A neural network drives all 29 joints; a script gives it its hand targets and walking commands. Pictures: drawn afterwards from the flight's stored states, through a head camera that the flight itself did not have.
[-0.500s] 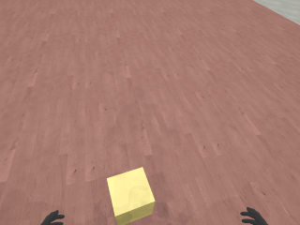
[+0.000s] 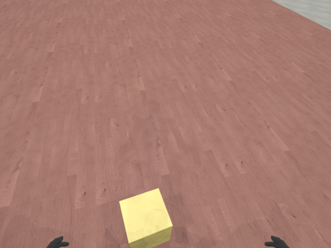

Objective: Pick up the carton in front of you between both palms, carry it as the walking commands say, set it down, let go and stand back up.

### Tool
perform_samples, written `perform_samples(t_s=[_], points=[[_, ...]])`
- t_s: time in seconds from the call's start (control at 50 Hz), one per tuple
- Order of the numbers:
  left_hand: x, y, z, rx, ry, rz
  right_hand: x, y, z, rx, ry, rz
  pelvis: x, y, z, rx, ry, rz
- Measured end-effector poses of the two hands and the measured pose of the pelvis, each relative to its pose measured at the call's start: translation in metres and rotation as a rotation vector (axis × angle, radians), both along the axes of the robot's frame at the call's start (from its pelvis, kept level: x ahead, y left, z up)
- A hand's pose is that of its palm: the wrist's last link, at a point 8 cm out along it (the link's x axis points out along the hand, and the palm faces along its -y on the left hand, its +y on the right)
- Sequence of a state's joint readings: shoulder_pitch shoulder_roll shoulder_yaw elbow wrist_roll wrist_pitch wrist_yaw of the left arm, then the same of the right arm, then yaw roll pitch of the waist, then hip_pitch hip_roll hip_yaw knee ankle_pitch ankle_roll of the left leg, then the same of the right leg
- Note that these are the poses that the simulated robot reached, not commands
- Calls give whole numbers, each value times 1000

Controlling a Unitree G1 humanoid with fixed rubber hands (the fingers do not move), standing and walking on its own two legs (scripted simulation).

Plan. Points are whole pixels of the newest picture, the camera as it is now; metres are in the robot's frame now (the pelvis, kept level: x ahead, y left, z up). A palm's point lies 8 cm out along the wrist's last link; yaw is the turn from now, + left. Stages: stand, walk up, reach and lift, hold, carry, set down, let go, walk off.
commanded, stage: stand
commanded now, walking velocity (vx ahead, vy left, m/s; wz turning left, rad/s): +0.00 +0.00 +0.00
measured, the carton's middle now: (145, 221) +0.41 +0.08 -0.65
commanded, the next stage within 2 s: none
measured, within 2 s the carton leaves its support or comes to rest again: neither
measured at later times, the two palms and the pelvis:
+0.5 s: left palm out of the picture +0.08 +0.30 -0.10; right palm out of the picture +0.08 -0.31 -0.09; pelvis -0.02 +0.00 +0.01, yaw +0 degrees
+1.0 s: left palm out of the picture +0.07 +0.30 -0.10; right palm out of the picture +0.07 -0.32 -0.09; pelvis -0.03 -0.01 +0.01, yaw +0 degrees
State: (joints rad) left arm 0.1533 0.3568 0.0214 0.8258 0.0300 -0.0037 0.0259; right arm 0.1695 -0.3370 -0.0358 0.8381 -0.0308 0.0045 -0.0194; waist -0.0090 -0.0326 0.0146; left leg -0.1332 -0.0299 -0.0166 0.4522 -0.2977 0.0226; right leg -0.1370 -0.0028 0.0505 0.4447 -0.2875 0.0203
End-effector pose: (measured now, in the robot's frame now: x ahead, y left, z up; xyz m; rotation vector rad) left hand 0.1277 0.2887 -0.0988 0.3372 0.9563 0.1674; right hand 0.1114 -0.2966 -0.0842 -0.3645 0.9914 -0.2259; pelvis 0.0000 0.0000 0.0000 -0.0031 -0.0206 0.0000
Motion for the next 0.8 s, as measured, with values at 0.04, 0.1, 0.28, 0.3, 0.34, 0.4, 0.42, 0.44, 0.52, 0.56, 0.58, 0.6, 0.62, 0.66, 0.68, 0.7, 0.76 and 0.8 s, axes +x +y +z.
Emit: perform_samples(t_s=[0.04, 0.1, 0.28, 0.3, 0.34, 0.4, 0.42, 0.44, 0.52, 0.56, 0.58, 0.6, 0.62, 0.66, 0.68, 0.7, 0.76, 0.8], points=[[-5, 1, 0, 2, 9, 4, -3, -1, 0, -1, 6, 0, -2, 0, 1, 0, -3, 0], [-12, 2, -1, 5, 23, 9, -8, -4, 0, -2, 16, 0, -5, -1, 1, 0, -6, 0], [-34, 6, -3, 12, 67, 26, -21, -9, -2, -2, 45, -2, -13, -3, 4, 0, -14, -1], [-36, 6, -3, 13, 71, 27, -23, -9, -2, -2, 48, -2, -14, -3, 4, 0, -14, -1], [-40, 7, -3, 14, 80, 30, -25, -10, -3, -2, 54, -3, -16, -4, 4, 0, -15, -1], [-45, 8, -3, 16, 91, 33, -29, -11, -4, -1, 63, -4, -18, -4, 5, 0, -17, -1], [-47, 8, -3, 16, 95, 34, -30, -11, -4, -1, 66, -5, -19, -4, 5, 0, -17, -1], [-48, 8, -3, 17, 98, 34, -31, -12, -4, -1, 69, -5, -19, -4, 5, 0, -18, -1], [-53, 9, -4, 19, 108, 37, -35, -13, -5, -1, 79, -7, -22, -5, 5, 0, -19, -1], [-55, 9, -4, 20, 113, 38, -36, -14, -5, -1, 84, -8, -22, -5, 6, 0, -20, -1], [-55, 9, -3, 21, 115, 39, -37, -14, -5, -1, 86, -8, -23, -5, 6, 0, -20, -1], [-56, 10, -3, 21, 117, 39, -38, -15, -6, -2, 88, -9, -23, -5, 6, 0, -20, -1], [-57, 10, -3, 22, 118, 40, -38, -15, -6, -2, 90, -9, -24, -5, 6, 0, -20, 0], [-58, 10, -3, 23, 121, 41, -40, -16, -6, -2, 94, -10, -24, -5, 6, 0, -21, 0], [-58, 10, -3, 23, 123, 42, -40, -16, -6, -2, 96, -11, -24, -5, 6, 0, -21, 0], [-59, 11, -3, 23, 124, 42, -41, -16, -6, -3, 98, -11, -25, -5, 6, 0, -21, 0], [-60, 11, -3, 24, 128, 44, -42, -17, -6, -4, 103, -12, -25, -6, 6, 0, -21, 1], [-60, 12, -3, 25, 130, 45, -43, -18, -7, -4, 106, -13, -26, -6, 7, 0, -22, 1]])
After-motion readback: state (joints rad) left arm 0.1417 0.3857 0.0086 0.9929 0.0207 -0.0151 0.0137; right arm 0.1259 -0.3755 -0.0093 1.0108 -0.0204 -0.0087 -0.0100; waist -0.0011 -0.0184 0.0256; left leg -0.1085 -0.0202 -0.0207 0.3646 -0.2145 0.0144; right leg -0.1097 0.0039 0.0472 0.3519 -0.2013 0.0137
